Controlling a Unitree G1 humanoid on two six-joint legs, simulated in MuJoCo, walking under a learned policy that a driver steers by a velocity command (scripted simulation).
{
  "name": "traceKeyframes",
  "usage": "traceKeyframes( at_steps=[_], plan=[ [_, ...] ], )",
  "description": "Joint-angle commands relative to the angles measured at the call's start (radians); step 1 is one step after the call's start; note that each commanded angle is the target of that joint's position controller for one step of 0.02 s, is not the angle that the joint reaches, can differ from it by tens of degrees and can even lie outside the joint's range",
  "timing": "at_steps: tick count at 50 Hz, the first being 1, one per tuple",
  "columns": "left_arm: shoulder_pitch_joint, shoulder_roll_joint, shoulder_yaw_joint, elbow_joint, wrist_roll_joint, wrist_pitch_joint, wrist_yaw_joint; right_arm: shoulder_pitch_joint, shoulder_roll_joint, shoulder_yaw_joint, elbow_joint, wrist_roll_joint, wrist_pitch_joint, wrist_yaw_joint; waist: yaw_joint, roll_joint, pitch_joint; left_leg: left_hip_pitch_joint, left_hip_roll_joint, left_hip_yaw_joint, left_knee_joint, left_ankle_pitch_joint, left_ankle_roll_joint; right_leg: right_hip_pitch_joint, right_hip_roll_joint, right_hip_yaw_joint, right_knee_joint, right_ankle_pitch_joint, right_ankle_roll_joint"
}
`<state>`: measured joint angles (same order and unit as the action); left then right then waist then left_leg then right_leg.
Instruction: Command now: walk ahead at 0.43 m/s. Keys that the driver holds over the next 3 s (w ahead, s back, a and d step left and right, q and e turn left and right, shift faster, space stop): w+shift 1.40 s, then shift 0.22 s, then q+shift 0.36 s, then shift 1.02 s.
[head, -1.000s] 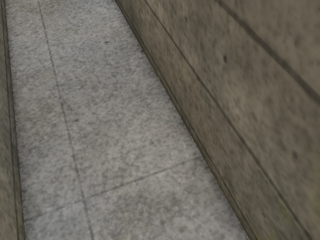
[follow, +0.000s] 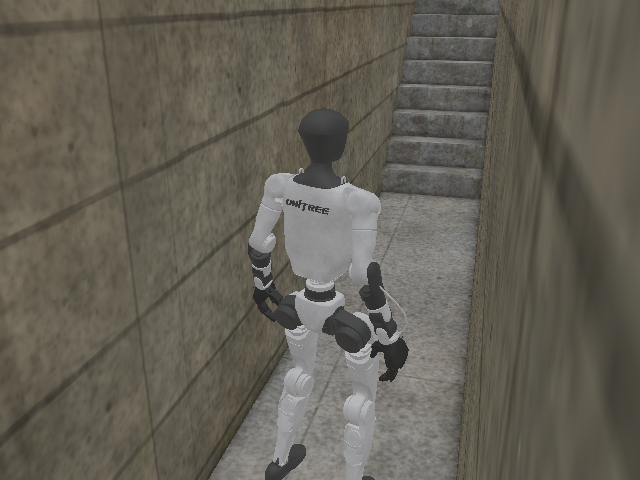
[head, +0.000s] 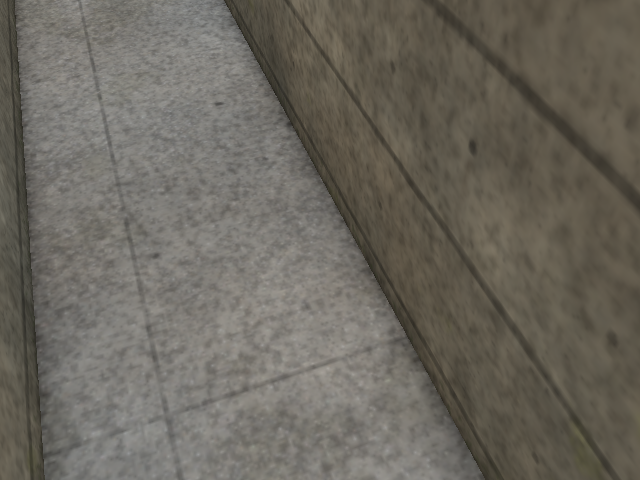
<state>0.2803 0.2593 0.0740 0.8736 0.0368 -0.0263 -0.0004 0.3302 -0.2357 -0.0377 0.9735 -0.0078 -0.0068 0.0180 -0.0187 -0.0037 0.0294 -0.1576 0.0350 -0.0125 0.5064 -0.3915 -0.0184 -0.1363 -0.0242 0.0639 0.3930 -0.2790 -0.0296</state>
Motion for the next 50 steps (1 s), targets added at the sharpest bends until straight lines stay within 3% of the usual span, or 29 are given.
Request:
traceKeyframes(
  at_steps=[1, 3, 4, 5, 6, 7, 8, 9, 10, 11, 14, 19, 21, 24, 25, 26, 27, 28, 29, 30, 31, 32, 33, 35, 37, 40, 44, 48, 50],
  plan=[
    [0.003, 0.077, 0.012, -0.054, 0.014, -0.078, 0.049, -0.171, 0.008, 0.006, -0.184, -0.049, -0.054, -0.019, 0.056, -0.213, 0.064, -0.325, 0.042, -0.082, 0.356, -0.070, 0.048, -0.021, -0.412, 0.500, -0.294, -0.383, -0.263],
    [-0.150, 0.103, 0.004, -0.100, -0.012, -0.103, 0.049, -0.078, -0.008, 0.004, -0.205, -0.046, -0.065, -0.022, -0.041, -0.170, 0.041, -0.166, 0.042, -0.039, 0.347, -0.095, 0.061, -0.198, -0.339, 0.336, -0.307, -0.357, -0.196],
    [-0.163, 0.197, 0.044, -0.110, -0.116, -0.068, 0.054, 0.029, -0.053, -0.012, -0.160, 0.064, -0.091, -0.054, -0.098, -0.262, 0.030, -0.122, 0.048, -0.048, 0.103, -0.005, 0.111, -0.174, -0.190, 0.191, -0.240, -0.211, -0.087],
    [-0.152, 0.174, 0.041, -0.117, -0.101, -0.042, 0.045, 0.080, -0.067, -0.013, -0.118, 0.057, -0.100, -0.059, -0.104, -0.203, 0.014, 0.015, -0.044, 0.067, -0.024, 0.087, 0.114, -0.216, -0.101, 0.057, -0.124, -0.202, -0.048],
    [-0.154, 0.164, 0.042, -0.124, -0.003, 0.000, 0.041, 0.017, -0.101, -0.009, -0.121, 0.031, -0.093, -0.028, -0.012, -0.122, -0.004, 0.052, -0.115, 0.180, -0.088, 0.173, 0.089, -0.206, -0.068, 0.017, -0.118, -0.323, -0.104],
    [-0.099, 0.144, 0.035, -0.108, -0.003, 0.021, 0.031, 0.074, -0.079, -0.011, -0.113, 0.001, -0.091, -0.022, -0.018, -0.088, -0.040, 0.187, -0.101, 0.155, -0.102, 0.161, 0.089, -0.273, -0.065, 0.014, -0.026, -0.348, -0.118],
    [-0.113, 0.050, 0.008, -0.124, -0.004, 0.025, 0.017, 0.187, -0.116, -0.026, -0.089, -0.015, -0.102, -0.021, -0.063, 0.082, -0.069, 0.311, 0.032, -0.043, -0.150, -0.004, 0.093, -0.390, 0.010, -0.064, 0.275, -0.273, -0.094],
    [-0.222, -0.026, -0.021, -0.204, 0.000, 0.021, 0.011, 0.258, -0.252, -0.055, -0.092, -0.003, -0.107, -0.022, -0.106, 0.389, -0.021, 0.297, 0.262, -0.427, -0.311, -0.264, 0.172, -0.618, 0.102, -0.124, 0.576, -0.279, -0.067],
    [-0.267, -0.031, -0.032, -0.225, 0.032, 0.019, 0.014, 0.225, -0.260, -0.063, -0.104, 0.014, -0.112, -0.015, -0.090, 0.343, 0.079, 0.178, 0.366, -0.675, -0.398, -0.512, 0.260, -0.756, 0.035, 0.010, 0.734, -0.158, -0.087],
    [-0.264, 0.014, -0.018, -0.207, 0.033, 0.012, 0.005, 0.148, -0.196, -0.051, -0.141, 0.020, -0.118, -0.014, -0.047, 0.201, 0.118, 0.151, 0.338, -0.602, -0.379, -0.474, 0.249, -0.785, -0.019, 0.031, 0.788, -0.025, -0.080],
    [-0.204, 0.076, 0.002, -0.146, 0.033, 0.009, -0.027, 0.094, -0.159, -0.037, -0.163, 0.015, -0.123, -0.036, 0.010, 0.094, 0.040, 0.181, 0.243, -0.404, -0.400, -0.264, 0.227, -0.677, -0.040, -0.030, 0.727, 0.098, -0.027],
    [-0.332, 0.052, -0.006, -0.182, 0.013, 0.044, -0.032, 0.178, -0.160, -0.041, -0.098, 0.028, -0.125, -0.055, -0.005, 0.107, 0.140, 0.250, 0.217, -0.223, -0.449, -0.035, 0.231, -0.763, -0.031, -0.057, 0.607, 0.173, 0.025],
    [-0.381, 0.108, 0.011, -0.216, -0.001, 0.039, -0.017, 0.136, -0.168, -0.033, -0.090, 0.022, -0.115, -0.059, 0.011, 0.127, 0.179, 0.184, 0.225, -0.209, -0.498, -0.025, 0.243, -0.730, -0.040, -0.066, 0.567, 0.177, 0.007],
    [-0.407, 0.089, 0.009, -0.237, -0.010, 0.023, -0.016, 0.081, -0.189, -0.037, -0.069, 0.028, -0.138, -0.052, 0.030, 0.111, 0.173, 0.177, 0.205, -0.104, -0.519, 0.201, 0.236, -0.614, -0.026, -0.119, 0.395, 0.188, -0.043],
    [-0.289, 0.119, 0.023, -0.207, -0.026, 0.026, 0.003, 0.042, -0.159, -0.026, -0.071, 0.040, -0.121, -0.018, 0.078, 0.175, 0.092, 0.085, 0.094, 0.051, -0.432, 0.320, 0.227, -0.352, 0.011, -0.135, 0.297, 0.091, -0.057],
    [-0.178, 0.149, 0.042, -0.162, -0.029, 0.026, 0.023, 0.079, -0.157, -0.025, -0.072, 0.025, -0.110, 0.005, 0.085, 0.177, 0.015, 0.004, 0.087, 0.041, -0.277, 0.569, 0.230, -0.083, 0.075, -0.187, 0.312, 0.106, -0.060],
    [0.008, 0.153, 0.053, -0.110, -0.015, 0.020, 0.044, 0.090, -0.209, -0.036, -0.041, 0.007, -0.099, 0.016, 0.161, 0.165, -0.062, -0.035, 0.076, 0.056, -0.082, 0.728, 0.222, 0.105, 0.115, -0.220, 0.330, 0.141, -0.040],
    [0.198, 0.157, 0.068, -0.068, 0.009, 0.015, 0.060, 0.087, -0.242, -0.044, -0.027, 0.005, -0.088, 0.020, 0.272, 0.090, -0.137, -0.124, 0.055, 0.066, 0.210, 0.776, 0.215, 0.296, 0.109, -0.219, 0.308, 0.039, -0.036],
    [0.373, 0.219, 0.088, -0.018, 0.026, 0.000, 0.082, 0.068, -0.199, -0.038, -0.024, -0.020, -0.093, 0.020, 0.334, -0.076, -0.166, -0.356, -0.043, 0.049, 0.624, 0.403, 0.206, 0.437, -0.052, 0.005, 0.242, -0.303, -0.044],
    [0.372, 0.298, 0.073, -0.014, 0.040, -0.006, 0.098, 0.125, 0.009, 0.015, -0.072, -0.015, -0.117, 0.042, 0.225, -0.256, -0.257, -0.566, -0.210, -0.174, 0.978, -0.089, 0.199, 0.423, -0.358, 0.804, -0.132, -0.945, -0.149],
    [0.176, 0.304, 0.074, -0.047, 0.009, -0.007, 0.093, 0.184, -0.042, 0.008, -0.081, 0.000, -0.115, 0.065, 0.099, -0.183, -0.150, -0.633, -0.173, -0.259, 1.041, 0.033, 0.190, 0.236, -0.422, 1.162, -0.404, -1.136, -0.178],
    [0.053, 0.267, 0.068, -0.045, -0.013, -0.030, 0.083, 0.093, -0.138, -0.010, -0.097, -0.030, -0.102, 0.071, 0.052, -0.046, -0.041, -0.583, -0.073, -0.211, 0.975, 0.165, 0.178, 0.071, -0.405, 0.993, -0.330, -0.954, -0.190],
    [0.040, 0.226, 0.062, -0.022, -0.016, -0.056, 0.078, -0.001, -0.173, -0.021, -0.110, -0.044, -0.093, 0.066, 0.055, 0.013, -0.011, -0.525, -0.023, -0.199, 0.855, 0.223, 0.146, -0.039, -0.363, 0.771, -0.251, -0.689, -0.176],
    [0.050, 0.183, 0.046, 0.042, -0.006, -0.078, 0.089, -0.075, -0.154, -0.013, -0.124, -0.054, -0.053, 0.053, 0.039, -0.009, -0.012, -0.445, 0.024, -0.228, 0.692, 0.274, 0.082, -0.120, -0.280, 0.458, -0.187, -0.317, -0.124],
    [0.104, 0.185, 0.045, 0.083, -0.020, -0.101, 0.079, -0.110, -0.107, 0.008, -0.134, -0.043, -0.035, 0.061, 0.042, -0.078, 0.046, -0.506, 0.051, -0.226, 0.544, 0.277, 0.059, -0.108, -0.269, 0.306, -0.211, -0.127, -0.127],
    [0.159, 0.180, 0.049, 0.101, -0.041, -0.116, 0.055, -0.267, -0.097, 0.030, -0.185, -0.032, -0.038, 0.086, 0.073, -0.143, 0.094, -0.520, 0.068, -0.082, 0.268, 0.375, 0.055, -0.116, -0.217, 0.125, -0.301, -0.057, -0.110],
    [0.177, 0.198, 0.055, 0.105, -0.061, -0.143, 0.056, -0.407, -0.063, 0.054, -0.208, -0.010, -0.046, 0.127, 0.090, -0.132, 0.116, -0.313, 0.041, 0.042, -0.006, 0.708, 0.084, -0.165, -0.180, -0.027, -0.405, 0.063, -0.059],
    [0.159, 0.236, 0.070, 0.103, -0.049, -0.139, 0.058, -0.389, -0.103, 0.054, -0.170, -0.016, -0.044, 0.132, 0.060, -0.173, 0.050, -0.237, 0.023, 0.048, -0.052, 0.664, 0.126, 0.025, -0.238, -0.114, -0.300, 0.376, -0.043],
    [0.129, 0.266, 0.072, 0.090, -0.029, -0.109, 0.068, -0.265, -0.139, 0.040, -0.121, -0.022, -0.045, 0.116, -0.007, -0.182, -0.071, -0.113, -0.017, 0.085, -0.019, 0.425, 0.155, 0.095, -0.255, -0.159, -0.011, 0.700, -0.033]
  ],
)
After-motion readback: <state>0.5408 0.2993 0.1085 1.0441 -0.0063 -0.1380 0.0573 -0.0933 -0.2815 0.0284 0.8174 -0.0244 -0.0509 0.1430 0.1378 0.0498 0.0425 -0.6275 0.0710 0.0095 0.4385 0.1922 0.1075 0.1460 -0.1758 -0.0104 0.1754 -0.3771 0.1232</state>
